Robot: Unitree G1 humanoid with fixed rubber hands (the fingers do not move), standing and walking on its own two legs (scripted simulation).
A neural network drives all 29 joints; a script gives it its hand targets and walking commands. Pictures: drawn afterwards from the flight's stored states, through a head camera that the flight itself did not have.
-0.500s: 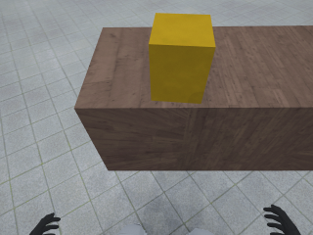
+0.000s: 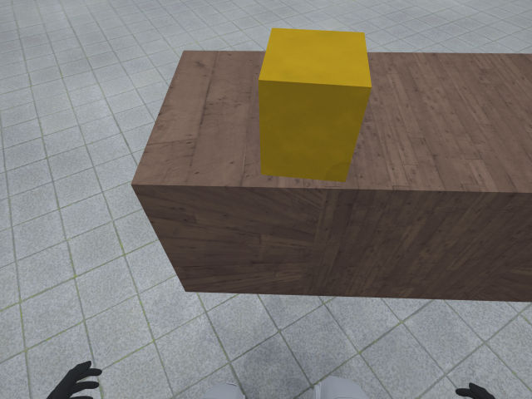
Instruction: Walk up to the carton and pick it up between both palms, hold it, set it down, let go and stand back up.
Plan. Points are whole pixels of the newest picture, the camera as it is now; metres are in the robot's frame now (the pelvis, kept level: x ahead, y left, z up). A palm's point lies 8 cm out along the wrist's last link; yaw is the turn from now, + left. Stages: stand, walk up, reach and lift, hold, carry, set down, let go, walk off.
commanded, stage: walk up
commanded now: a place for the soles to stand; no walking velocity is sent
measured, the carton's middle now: (309, 107) +0.70 -0.07 +0.03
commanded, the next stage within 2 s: none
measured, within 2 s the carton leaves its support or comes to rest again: neither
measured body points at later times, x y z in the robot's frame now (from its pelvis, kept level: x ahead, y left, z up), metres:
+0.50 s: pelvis +0.09 -0.12 +0.04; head +0.10 -0.17 +0.48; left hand +0.18 +0.23 +0.00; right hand +0.20 -0.42 -0.08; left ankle +0.12 +0.09 -0.60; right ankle +0.10 -0.15 -0.70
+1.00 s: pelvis +0.23 -0.04 +0.01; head +0.26 -0.05 +0.46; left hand +0.32 +0.29 -0.08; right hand +0.37 -0.35 -0.08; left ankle +0.33 +0.03 -0.70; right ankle +0.11 -0.15 -0.66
